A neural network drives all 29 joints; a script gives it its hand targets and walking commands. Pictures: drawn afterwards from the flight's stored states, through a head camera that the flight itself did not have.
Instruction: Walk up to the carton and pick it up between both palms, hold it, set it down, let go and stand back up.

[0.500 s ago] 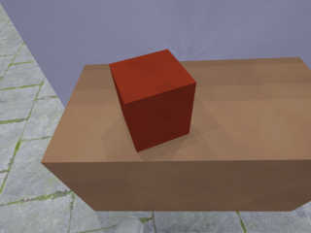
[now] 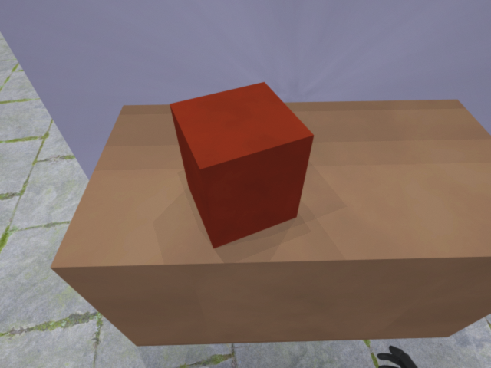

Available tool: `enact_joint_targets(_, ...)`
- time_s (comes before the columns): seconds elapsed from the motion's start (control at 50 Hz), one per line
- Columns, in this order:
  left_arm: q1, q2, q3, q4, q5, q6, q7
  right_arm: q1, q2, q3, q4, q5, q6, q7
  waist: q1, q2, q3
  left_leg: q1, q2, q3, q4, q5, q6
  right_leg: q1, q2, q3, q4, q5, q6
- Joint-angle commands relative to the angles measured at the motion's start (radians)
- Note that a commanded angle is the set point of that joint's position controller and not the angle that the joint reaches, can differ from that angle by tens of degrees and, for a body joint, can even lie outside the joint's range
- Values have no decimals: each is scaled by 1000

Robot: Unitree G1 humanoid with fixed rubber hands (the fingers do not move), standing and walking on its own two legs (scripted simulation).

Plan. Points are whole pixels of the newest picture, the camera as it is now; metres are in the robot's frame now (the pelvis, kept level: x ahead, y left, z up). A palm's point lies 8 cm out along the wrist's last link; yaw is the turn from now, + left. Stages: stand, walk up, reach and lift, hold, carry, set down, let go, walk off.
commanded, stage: walk up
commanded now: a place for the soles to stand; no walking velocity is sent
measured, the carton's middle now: (238, 165) +0.51 +0.04 +0.02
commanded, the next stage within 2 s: reach and lift in 1.76 s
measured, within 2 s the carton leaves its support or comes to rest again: neither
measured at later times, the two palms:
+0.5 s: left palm out of the picture +0.11 +0.29 -0.11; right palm out of the picture +0.11 -0.24 -0.10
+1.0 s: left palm out of the picture +0.14 +0.30 -0.09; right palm (378, 358) +0.17 -0.21 -0.10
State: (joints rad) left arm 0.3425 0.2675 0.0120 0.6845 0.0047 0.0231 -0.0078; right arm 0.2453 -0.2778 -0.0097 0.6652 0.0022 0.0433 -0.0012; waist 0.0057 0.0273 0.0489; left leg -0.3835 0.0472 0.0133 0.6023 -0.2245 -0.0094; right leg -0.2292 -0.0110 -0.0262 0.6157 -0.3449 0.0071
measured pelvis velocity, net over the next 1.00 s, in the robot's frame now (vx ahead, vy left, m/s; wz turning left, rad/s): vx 0.07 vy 0.04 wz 0.01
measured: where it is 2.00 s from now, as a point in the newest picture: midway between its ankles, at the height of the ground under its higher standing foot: outside the picture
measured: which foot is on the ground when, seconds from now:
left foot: down 0.00-1.00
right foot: down 0.00-1.00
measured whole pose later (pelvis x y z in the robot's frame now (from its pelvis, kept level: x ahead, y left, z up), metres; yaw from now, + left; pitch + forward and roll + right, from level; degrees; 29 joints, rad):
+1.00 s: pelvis +0.07 +0.04 +0.01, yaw +0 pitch -1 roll +0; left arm 0.35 0.26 0.00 0.64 0.02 0.01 0.01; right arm 0.25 -0.27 0.01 0.70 0.00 0.03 0.02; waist 0.00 0.00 0.03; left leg -0.29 -0.04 0.03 0.57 -0.26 0.05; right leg -0.14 -0.06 -0.04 0.54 -0.38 0.04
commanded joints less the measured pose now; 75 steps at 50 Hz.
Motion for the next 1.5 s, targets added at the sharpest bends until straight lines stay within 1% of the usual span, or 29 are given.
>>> enact_joint_targets(0.0,-48,159,37,-87,-13,-35,-4,13,-122,-42,-68,-9,-46,7,-30,-121,39,170,16,-57,-67,-12,32,-233,-130,150,-293,-150,-63)
enact_joint_targets(0.06,-25,158,38,-82,-15,-32,-9,28,-124,-38,-59,-11,-58,3,-17,-133,8,146,32,-90,-93,-37,35,-162,-113,127,-261,-117,-60)
enact_joint_targets(0.1,-17,156,37,-82,-13,-30,-9,35,-132,-41,-54,-11,-57,0,-9,-115,10,135,30,-90,-100,-49,31,-152,-110,122,-254,-121,-60)
enact_joint_targets(0.24,13,155,34,-74,-7,-28,-2,67,-142,-35,-43,-7,-61,-1,7,-2,-29,79,59,-130,-143,53,54,-22,-87,87,-157,62,-49)
enact_joint_targets(0.26,90,150,49,-75,27,-39,7,104,-148,-45,-29,-31,-50,12,15,50,-74,63,19,-94,-95,-101,59,42,-111,123,-197,-98,-72)
enact_joint_targets(0.28,108,181,62,-66,33,-42,14,98,-132,-44,-34,-37,-41,18,23,23,-34,-12,-13,-62,-37,-154,42,57,-155,198,-254,-210,-101)
enact_joint_targets(0.3,101,216,70,-62,33,-41,21,86,-112,-42,-50,-46,-35,22,26,-35,15,-61,-29,-27,24,-143,24,39,-221,273,-306,-282,-138)
enact_joint_targets(0.32,74,229,72,-65,33,-40,27,83,-104,-41,-61,-51,-33,25,20,-62,69,-82,-18,-17,41,-119,18,5,-268,302,-327,-273,-160)
enact_joint_targets(0.34,46,228,70,-75,33,-40,30,97,-103,-40,-66,-49,-36,29,6,-87,94,-73,-4,-19,29,-82,20,-15,-277,288,-322,-201,-164)
enact_joint_targets(0.36,23,223,66,-83,33,-41,30,110,-103,-40,-66,-45,-42,33,-5,-97,96,-33,5,-26,-3,-37,26,-32,-265,243,-299,-111,-155)
enact_joint_targets(0.4,7,193,54,-98,26,-42,22,143,-123,-49,-62,-42,-59,34,-23,-97,52,105,21,-88,-78,116,55,-79,-178,112,-193,44,-99)
enact_joint_targets(0.44,52,117,31,-102,12,-39,15,160,-185,-65,-50,-21,-66,30,-16,13,-32,186,92,-213,-133,181,119,-72,-56,-2,-50,29,-32)
enact_joint_targets(0.46,71,99,27,-97,8,-33,20,170,-194,-67,-44,-10,-62,27,-21,59,-54,197,124,-266,-171,197,160,-52,-20,-20,20,-14,-12)
enact_joint_targets(0.48,85,95,28,-94,8,-30,26,170,-195,-66,-38,-6,-55,22,-22,76,-63,212,148,-295,-191,229,191,-55,0,-20,44,-51,-6)
enact_joint_targets(0.52,94,89,31,-94,9,-32,36,154,-183,-57,-40,-11,-40,12,-22,100,-71,226,157,-276,-183,318,205,-55,7,-10,13,-120,-8)
enact_joint_targets(0.54,99,85,31,-98,7,-36,39,129,-177,-52,-42,-13,-32,9,-13,106,-63,212,145,-243,-168,341,193,-41,0,-7,-35,-110,-11)
enact_joint_targets(0.58,141,102,33,-88,13,-54,41,66,-157,-33,-54,-13,-23,12,19,74,-93,158,86,-147,-82,384,140,71,-55,34,-167,105,-29)
enact_joint_targets(0.6,141,143,41,-92,23,-62,43,61,-133,-23,-60,-14,-24,16,13,21,-111,123,45,-98,-15,384,104,123,-122,105,-188,239,-52)
enact_joint_targets(0.62,96,182,47,-99,21,-60,39,71,-107,-17,-63,-14,-28,15,-7,-28,-109,117,17,-76,-10,317,75,109,-166,149,-175,330,-74)
enact_joint_targets(0.64,68,193,49,-101,15,-53,33,73,-100,-16,-58,-17,-28,12,-13,-39,-97,164,21,-78,-40,286,67,61,-177,132,-140,368,-89)
enact_joint_targets(0.7,69,152,37,-109,11,-41,27,74,-137,-28,-40,-12,-39,14,-7,-67,-99,206,42,-101,-49,455,88,66,-107,37,-89,387,-45)
enact_joint_targets(0.74,87,140,31,-108,7,-38,27,69,-144,-32,-36,-12,-40,15,-5,-76,-107,229,50,-107,-50,476,105,57,-99,25,-80,367,-35)
enact_joint_targets(0.76,81,136,31,-109,6,-35,27,66,-142,-33,-35,-9,-38,15,-9,-57,-94,221,50,-110,-60,454,107,50,-97,22,-79,321,-33)
enact_joint_targets(0.86,68,127,32,-111,8,-28,29,22,-137,-33,-38,0,-29,14,-4,8,-32,141,53,-154,-146,239,98,34,-84,20,-111,116,-23)
enact_joint_targets(0.94,67,144,36,-105,13,-42,26,14,-118,-31,-36,-5,-33,18,-6,-17,-26,148,26,-133,-136,190,85,29,-102,35,-164,119,-33)
enact_joint_targets(1.12,67,147,38,-98,15,-51,22,25,-112,-35,-27,-12,-40,19,-11,-22,-32,154,7,-138,-128,121,74,15,-122,42,-203,61,-47)
enact_joint_targets(1.14,71,145,42,-91,14,-49,20,28,-113,-37,-16,-16,-41,20,-17,-53,-33,164,6,-132,-126,102,78,4,-119,48,-206,36,-51)
enact_joint_targets(1.24,91,139,42,-86,15,-44,18,43,-120,-39,0,-11,-42,18,-14,-21,5,128,10,-153,-149,55,79,-5,-109,39,-205,-7,-49)
enact_joint_targets(1.48,119,147,44,-71,16,-46,21,66,-113,-33,26,-11,-44,11,-12,-27,-11,135,1,-152,-119,139,75,24,-117,34,-209,50,-52)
